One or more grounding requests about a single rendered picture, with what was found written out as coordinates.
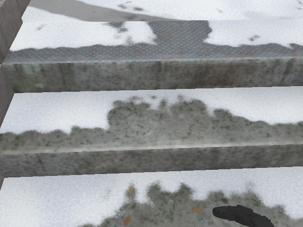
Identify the right robot hand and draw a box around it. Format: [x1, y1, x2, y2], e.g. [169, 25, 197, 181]
[212, 204, 275, 227]

